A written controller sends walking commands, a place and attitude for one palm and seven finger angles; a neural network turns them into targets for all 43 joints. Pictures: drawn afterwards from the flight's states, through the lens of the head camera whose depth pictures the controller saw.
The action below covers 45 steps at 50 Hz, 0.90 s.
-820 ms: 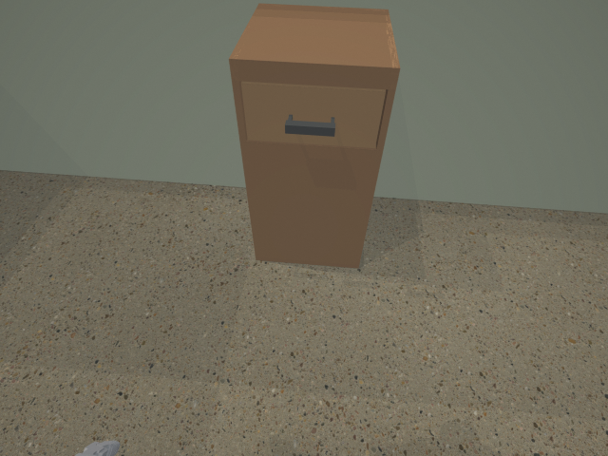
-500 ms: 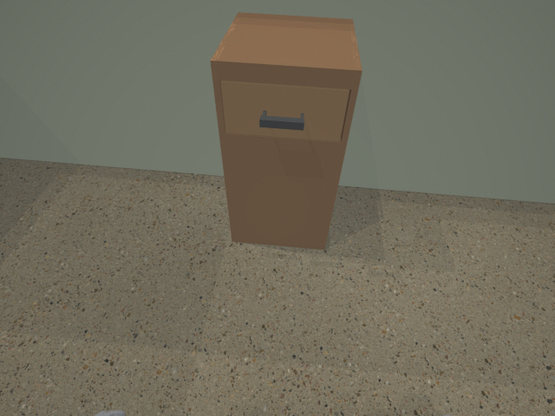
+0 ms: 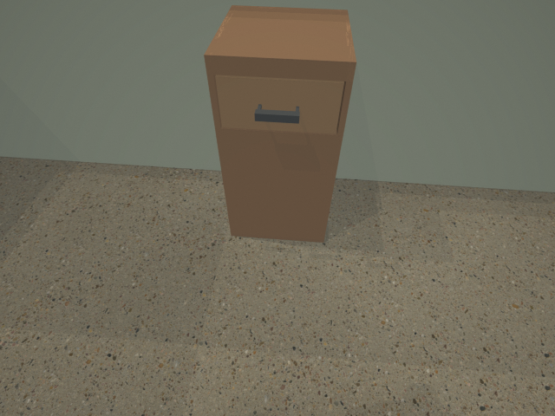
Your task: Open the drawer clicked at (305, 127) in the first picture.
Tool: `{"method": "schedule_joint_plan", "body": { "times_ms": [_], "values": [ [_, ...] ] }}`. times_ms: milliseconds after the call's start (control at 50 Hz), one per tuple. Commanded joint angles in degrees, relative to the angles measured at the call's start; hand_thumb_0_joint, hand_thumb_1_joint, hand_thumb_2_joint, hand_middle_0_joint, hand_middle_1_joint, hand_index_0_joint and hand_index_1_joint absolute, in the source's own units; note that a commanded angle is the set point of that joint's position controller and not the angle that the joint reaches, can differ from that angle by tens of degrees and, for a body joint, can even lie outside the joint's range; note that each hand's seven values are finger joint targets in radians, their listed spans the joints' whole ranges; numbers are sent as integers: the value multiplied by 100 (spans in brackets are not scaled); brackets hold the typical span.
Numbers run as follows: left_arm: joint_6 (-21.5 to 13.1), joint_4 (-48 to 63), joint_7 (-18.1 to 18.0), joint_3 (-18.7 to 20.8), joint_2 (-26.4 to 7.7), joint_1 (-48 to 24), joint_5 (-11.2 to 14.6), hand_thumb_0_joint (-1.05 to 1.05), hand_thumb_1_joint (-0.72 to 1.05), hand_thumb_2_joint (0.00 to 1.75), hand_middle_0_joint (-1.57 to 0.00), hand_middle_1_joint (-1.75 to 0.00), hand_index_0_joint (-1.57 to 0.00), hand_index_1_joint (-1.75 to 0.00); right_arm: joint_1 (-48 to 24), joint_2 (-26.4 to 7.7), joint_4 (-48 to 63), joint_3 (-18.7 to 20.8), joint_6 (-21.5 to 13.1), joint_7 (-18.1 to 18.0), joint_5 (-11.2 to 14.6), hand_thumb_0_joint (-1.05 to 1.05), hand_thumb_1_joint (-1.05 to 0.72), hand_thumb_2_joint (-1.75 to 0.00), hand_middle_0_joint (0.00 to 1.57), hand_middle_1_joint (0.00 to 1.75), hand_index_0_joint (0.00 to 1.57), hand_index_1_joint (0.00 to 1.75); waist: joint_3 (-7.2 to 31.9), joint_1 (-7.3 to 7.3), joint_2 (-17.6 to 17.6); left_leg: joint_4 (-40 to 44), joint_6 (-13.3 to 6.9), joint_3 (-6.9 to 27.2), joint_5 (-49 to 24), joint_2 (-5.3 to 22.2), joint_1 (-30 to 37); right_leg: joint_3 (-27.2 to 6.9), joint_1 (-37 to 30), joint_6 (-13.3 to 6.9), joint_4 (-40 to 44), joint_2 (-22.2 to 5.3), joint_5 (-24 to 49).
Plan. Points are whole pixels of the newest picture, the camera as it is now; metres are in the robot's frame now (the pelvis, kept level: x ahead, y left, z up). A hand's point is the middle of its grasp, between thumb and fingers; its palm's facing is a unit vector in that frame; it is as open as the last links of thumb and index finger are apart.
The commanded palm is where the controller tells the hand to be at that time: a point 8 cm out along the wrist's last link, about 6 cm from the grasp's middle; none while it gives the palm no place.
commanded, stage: look at it before walking up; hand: left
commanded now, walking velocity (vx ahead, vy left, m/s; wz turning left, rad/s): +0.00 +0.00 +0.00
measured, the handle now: (277, 112) +0.97 +0.06 -0.09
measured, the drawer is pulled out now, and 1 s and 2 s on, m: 0.00 0.00 0.00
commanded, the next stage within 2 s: take the last steps up to it in 0.62 s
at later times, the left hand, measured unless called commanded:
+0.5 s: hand out of the picture +0.08 +0.24 -0.15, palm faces -0.03 -0.94 -0.33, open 7.3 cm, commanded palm none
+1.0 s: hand out of the picture +0.05 +0.20 -0.18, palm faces -0.05 -0.97 -0.24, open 7.3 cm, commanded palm none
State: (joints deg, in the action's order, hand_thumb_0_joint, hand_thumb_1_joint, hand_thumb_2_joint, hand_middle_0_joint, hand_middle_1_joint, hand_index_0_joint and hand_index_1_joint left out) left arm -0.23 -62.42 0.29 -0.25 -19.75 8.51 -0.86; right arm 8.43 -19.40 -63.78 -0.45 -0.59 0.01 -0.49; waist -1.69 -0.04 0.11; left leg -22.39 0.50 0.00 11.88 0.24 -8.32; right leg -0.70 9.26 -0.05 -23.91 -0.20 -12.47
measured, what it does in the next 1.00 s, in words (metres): stands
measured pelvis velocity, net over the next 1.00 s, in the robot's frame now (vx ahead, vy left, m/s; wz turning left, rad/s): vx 0.04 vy -0.02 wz -0.05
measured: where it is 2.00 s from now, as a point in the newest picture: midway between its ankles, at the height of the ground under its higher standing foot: (306, 393)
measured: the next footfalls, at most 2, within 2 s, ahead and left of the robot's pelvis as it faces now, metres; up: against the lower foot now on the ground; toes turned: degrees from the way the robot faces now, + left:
left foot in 1.42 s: +0.31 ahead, +0.08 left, +0.00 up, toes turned +4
right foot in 1.82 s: +0.40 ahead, -0.20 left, +0.00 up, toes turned -13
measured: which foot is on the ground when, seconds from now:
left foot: down 0.00-1.00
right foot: down 0.00-1.00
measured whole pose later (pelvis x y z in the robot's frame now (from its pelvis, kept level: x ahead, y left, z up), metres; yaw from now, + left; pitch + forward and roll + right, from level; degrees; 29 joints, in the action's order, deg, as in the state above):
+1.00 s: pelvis +0.04 -0.02 -0.01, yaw -3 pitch -1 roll +1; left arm 0.7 -62.7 1.3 0.6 -15.0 17.0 -1.6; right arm 13.9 -13.0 -63.1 -0.1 -0.4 0.0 -1.3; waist 0.7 -0.6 -1.4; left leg -27.9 1.4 -2.6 18.8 1.7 -7.8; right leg -0.6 12.1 -1.3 -33.3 0.1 -20.6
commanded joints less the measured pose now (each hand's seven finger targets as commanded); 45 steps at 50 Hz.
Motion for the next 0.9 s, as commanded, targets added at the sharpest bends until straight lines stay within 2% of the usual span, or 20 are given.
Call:
{"method": "schedule_joint_plan", "body": {
  "times_ms": [0, 40, 180, 300, 500, 720, 760, 800, 820, 880],
  "values": [
    [-141, 379, -95, 231, -1191, -286, 31, 0, 90, 90, -20, -30, -20, -30, -354, -1184, 378, 237, -152, -80, -2, 0, -90, -90, 20, 30, 20, 30, 300, 1, -42, 444, -212, 564, -460, 627, -38, -643, 16, -197, 506, -638, 448],
    [-137, 383, -93, 234, -1184, -311, 26, 0, 90, 90, -20, -30, -20, -30, -370, -1179, 369, 239, -143, -77, -4, 0, -90, -90, 20, 30, 20, 30, 173, 8, -95, 470, -203, 562, -370, 617, -66, -652, 102, -190, 566, -632, 325],
    [-149, 408, -91, 239, -1189, -324, 18, 0, 90, 90, -20, -30, -20, -30, -380, -1163, 388, 244, -143, -71, -7, 0, -90, -90, 20, 30, 20, 30, 214, 10, -83, 447, -200, 555, -413, 608, -25, -690, 119, -194, 615, -640, 302],
    [-161, 427, -94, 248, -1178, -318, 27, 0, 90, 90, -20, -30, -20, -30, -397, -1179, 404, 235, -169, -84, -4, 0, -90, -90, 20, 30, 20, 30, 428, 1, 10, 433, -199, 555, -758, 651, 105, -625, -80, -192, 515, -640, 785],
    [-167, 389, -100, 249, -1184, -284, 26, 0, 90, 90, -20, -30, -20, -30, -425, -1184, 389, 229, -160, -96, 7, 0, -90, -90, 20, 30, 20, 30, 404, -2, -49, 448, -189, 516, -920, 676, 183, -593, -153, -185, 537, -658, 1070],
    [-158, 363, -92, 239, -1197, -277, 28, 0, 90, 90, -20, -30, -20, -30, -442, -1192, 363, 219, -146, -93, 6, 0, -90, -90, 20, 30, 20, 30, 303, -5, 17, 527, -175, 537, -763, 660, 173, -604, -131, -175, 654, -657, 863],
    [-39, 169, -117, 79, -424, 144, 32, 0, 90, 90, -20, -30, -20, -30, -42, -424, 211, 48, -48, -66, -37, 0, -90, -90, 20, 30, 20, 30, 423, 19, -118, 445, -68, 410, -155, 651, 257, -558, -67, -61, 601, -563, 8],
    [43, 137, -73, 95, -403, 334, -5, 0, 90, 90, -20, -30, -20, -30, 118, -471, 163, 86, 8, -52, -79, 0, -90, -90, 20, 30, 20, 30, -53, 2, -12, 497, -125, 472, 1124, 658, -72, -563, 353, -91, 494, -421, -1203],
    [58, 151, -41, 117, -410, 397, -18, 0, 90, 90, -20, -30, -20, -30, 157, -519, 179, 119, 22, -46, -91, 0, -90, -90, 20, 30, 20, 30, -221, 14, 23, 572, -168, 533, 1646, 709, -202, -541, 537, -118, 403, -345, -1515],
    [34, 242, 31, 171, -273, 599, -44, 0, 90, 90, -20, -30, -20, -30, 378, -633, 242, 237, -4, -57, -94, 0, -90, -90, 20, 30, 20, 30, -523, 55, 399, 794, -446, 1010, 2322, 1088, -271, -279, 1046, -152, -333, -87, -1516]
  ]
}}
